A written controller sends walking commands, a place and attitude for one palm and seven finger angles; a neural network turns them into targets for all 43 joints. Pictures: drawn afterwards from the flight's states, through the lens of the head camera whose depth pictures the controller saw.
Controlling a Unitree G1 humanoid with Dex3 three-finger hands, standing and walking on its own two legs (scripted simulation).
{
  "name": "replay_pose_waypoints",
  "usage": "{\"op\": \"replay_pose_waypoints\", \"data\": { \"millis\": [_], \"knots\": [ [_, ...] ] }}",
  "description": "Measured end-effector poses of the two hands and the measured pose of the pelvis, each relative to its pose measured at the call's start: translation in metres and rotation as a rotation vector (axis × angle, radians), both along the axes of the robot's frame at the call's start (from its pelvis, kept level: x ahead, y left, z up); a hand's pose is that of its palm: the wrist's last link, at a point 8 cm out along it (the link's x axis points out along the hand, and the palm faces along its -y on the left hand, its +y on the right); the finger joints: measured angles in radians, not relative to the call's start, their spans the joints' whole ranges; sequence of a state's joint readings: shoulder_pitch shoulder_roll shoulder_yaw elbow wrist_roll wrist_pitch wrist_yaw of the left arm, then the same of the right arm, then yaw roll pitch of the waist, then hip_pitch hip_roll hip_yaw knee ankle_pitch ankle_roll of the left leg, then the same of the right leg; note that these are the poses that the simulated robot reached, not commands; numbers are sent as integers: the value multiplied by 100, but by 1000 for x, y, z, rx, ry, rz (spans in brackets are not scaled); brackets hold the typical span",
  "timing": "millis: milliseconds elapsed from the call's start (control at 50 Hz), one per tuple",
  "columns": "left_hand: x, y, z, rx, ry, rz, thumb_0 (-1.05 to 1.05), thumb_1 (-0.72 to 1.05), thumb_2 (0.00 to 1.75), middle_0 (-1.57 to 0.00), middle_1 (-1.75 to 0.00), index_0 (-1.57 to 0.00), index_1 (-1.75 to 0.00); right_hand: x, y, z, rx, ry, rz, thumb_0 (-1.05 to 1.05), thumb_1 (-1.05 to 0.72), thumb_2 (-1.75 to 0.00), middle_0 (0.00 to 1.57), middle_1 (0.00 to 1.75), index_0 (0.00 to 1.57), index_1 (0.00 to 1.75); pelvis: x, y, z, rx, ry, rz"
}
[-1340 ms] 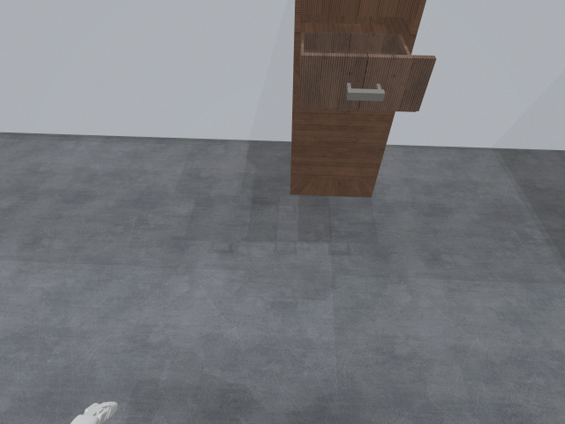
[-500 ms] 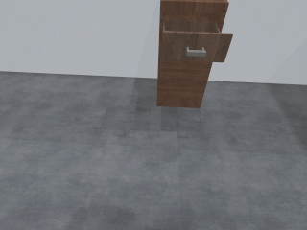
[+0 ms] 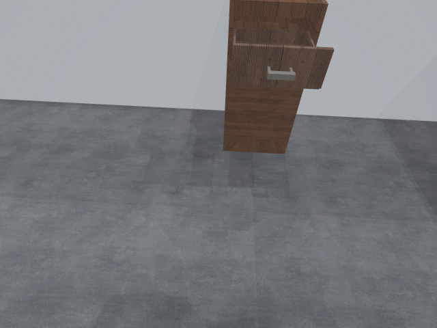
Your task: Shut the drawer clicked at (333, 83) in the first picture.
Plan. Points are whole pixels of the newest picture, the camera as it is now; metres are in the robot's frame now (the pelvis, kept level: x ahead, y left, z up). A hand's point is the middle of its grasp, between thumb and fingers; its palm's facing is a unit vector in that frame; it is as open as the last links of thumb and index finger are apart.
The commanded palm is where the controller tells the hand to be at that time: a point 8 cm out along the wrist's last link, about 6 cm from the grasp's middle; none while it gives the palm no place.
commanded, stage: look at it before walking up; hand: left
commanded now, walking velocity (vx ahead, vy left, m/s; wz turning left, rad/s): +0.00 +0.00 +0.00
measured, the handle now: (280, 72) +0.99 -0.18 -0.02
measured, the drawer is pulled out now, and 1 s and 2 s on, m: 0.30 0.30 0.30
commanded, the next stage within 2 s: walk to a spot facing it in 0.20 s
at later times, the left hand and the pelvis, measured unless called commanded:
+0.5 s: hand out of the picture +0.07 +0.24 -0.16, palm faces -0.05 -0.95 -0.32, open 7.4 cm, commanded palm none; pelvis +0.00 +0.00 +0.00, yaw -3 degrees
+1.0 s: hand out of the picture +0.04 +0.14 -0.15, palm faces -0.21 -0.94 -0.26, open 7.4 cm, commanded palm none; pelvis -0.01 -0.05 +0.00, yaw -18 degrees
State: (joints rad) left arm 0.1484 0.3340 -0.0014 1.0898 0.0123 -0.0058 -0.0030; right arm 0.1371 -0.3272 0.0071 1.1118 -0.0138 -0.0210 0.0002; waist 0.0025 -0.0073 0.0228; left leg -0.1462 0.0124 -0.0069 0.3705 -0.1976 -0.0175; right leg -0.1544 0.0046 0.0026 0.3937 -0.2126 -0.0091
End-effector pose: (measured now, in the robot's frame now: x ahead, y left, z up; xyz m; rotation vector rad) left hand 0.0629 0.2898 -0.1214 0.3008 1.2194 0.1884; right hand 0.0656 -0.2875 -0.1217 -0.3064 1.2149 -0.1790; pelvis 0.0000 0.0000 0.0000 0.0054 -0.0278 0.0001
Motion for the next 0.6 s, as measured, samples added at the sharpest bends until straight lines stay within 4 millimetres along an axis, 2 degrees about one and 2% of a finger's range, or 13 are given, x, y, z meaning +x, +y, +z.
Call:
{"op": "replay_pose_waypoints", "data": {
  "millis": [420, 500, 600],
  "knots": [
    [3, 1, 1, 7, 3, 1, 1, 91, 89, -20, -30, -20, -30, 11, -1, 1, -5, -29, -6, 1, -90, -90, 21, 30, 21, 30, 3, 0, 0, 0, -1, -22],
    [1, -7, -6, -3, 34, -17, 1, 91, 89, -20, -30, -20, -30, 2, 4, -4, 6, -42, -50, 0, -90, -90, 20, 30, 21, 30, 0, -1, -4, 4, 5, -60],
    [-2, -26, -19, -36, 71, -58, 1, 91, 89, -20, -30, -20, -30, -24, 13, -16, 44, -31, -115, 0, -90, -90, 20, 30, 21, 30, -7, -5, -12, 23, 8, -112]
  ]
}}
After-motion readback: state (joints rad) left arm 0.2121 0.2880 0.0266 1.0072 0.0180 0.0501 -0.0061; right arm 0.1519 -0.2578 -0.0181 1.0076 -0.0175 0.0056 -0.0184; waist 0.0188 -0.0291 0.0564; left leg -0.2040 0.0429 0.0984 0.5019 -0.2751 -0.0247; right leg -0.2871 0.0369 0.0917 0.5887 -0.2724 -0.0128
